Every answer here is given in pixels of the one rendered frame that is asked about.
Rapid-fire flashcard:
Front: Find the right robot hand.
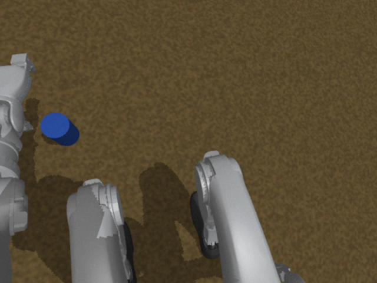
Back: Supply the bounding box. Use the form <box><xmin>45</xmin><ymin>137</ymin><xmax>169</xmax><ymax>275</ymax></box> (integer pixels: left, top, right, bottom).
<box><xmin>275</xmin><ymin>263</ymin><xmax>305</xmax><ymax>283</ymax></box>

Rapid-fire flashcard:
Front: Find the left robot hand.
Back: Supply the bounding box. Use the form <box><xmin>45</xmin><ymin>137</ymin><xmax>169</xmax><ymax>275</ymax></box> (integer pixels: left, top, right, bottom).
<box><xmin>0</xmin><ymin>53</ymin><xmax>35</xmax><ymax>132</ymax></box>

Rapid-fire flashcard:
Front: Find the left robot arm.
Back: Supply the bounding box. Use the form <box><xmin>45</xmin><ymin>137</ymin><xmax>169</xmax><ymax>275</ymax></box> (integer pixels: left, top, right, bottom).
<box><xmin>0</xmin><ymin>96</ymin><xmax>28</xmax><ymax>283</ymax></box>

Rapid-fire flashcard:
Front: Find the can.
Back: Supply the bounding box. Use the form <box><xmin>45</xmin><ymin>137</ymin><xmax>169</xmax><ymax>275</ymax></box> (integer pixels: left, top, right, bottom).
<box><xmin>41</xmin><ymin>113</ymin><xmax>80</xmax><ymax>146</ymax></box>

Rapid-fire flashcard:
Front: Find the right robot foot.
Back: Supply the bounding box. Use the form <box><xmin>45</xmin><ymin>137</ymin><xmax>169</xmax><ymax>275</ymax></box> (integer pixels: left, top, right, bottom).
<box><xmin>190</xmin><ymin>192</ymin><xmax>220</xmax><ymax>259</ymax></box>

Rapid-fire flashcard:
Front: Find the left robot foot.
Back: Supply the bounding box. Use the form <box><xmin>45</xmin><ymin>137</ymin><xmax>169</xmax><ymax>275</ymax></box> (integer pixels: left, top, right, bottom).
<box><xmin>123</xmin><ymin>221</ymin><xmax>137</xmax><ymax>283</ymax></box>

